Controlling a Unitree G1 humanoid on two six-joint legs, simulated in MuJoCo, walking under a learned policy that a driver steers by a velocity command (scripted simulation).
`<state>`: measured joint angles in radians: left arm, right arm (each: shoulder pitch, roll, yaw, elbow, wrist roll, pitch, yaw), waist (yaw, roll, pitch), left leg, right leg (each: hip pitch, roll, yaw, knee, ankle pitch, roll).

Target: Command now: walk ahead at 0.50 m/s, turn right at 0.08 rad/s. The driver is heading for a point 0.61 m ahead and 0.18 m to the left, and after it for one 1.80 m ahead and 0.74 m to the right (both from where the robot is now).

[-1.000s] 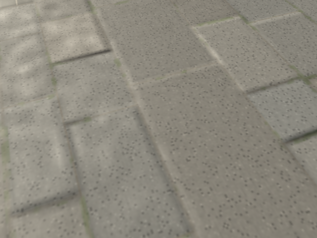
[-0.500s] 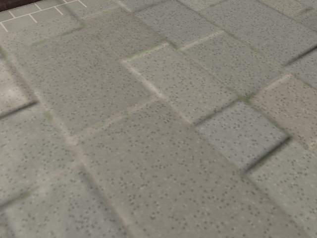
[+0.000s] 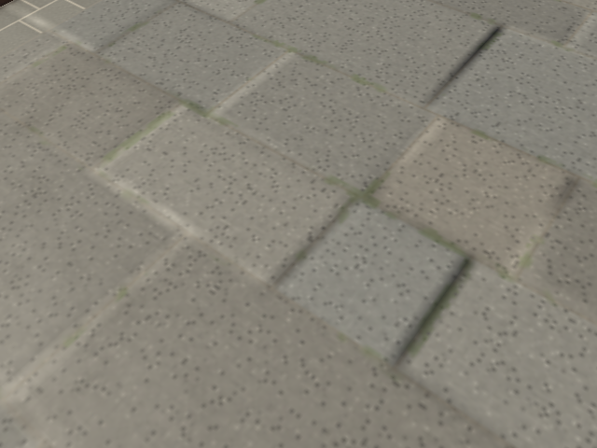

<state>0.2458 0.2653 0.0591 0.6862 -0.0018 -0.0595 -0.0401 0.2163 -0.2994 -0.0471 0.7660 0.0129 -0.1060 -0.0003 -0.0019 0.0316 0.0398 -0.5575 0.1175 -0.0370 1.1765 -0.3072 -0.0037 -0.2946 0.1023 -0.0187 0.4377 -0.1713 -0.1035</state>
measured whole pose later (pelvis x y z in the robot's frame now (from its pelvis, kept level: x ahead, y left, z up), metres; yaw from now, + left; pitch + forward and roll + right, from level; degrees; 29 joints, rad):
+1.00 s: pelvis +0.53 +0.09 -0.01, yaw +20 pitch +2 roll +0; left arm 0.14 0.25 0.03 0.70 0.00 -0.06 -0.03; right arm 0.25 -0.29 -0.04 0.70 -0.01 -0.01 -0.02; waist 0.00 0.02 0.04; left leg -0.42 -0.04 -0.07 1.12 -0.52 -0.04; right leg -0.43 0.06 0.04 0.49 -0.10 -0.05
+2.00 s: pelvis +0.56 +0.09 +0.01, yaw -15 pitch +3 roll +2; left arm 0.18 0.30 0.07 0.62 -0.01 0.04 0.03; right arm 0.12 -0.31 -0.09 0.69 0.00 0.01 -0.04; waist 0.01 0.02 0.04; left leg -0.51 -0.01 -0.07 0.92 -0.35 -0.09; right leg -0.30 0.07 0.13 0.46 -0.19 -0.06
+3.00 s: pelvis +0.66 -0.03 +0.00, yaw -47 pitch +2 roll +1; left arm 0.43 0.28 0.04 0.75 -0.01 -0.05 0.02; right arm 0.04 -0.30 -0.05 0.68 0.02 -0.09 0.06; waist 0.07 0.05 0.03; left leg -0.63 0.02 0.01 0.56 0.08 -0.01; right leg 0.08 0.04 0.11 0.24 -0.35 -0.06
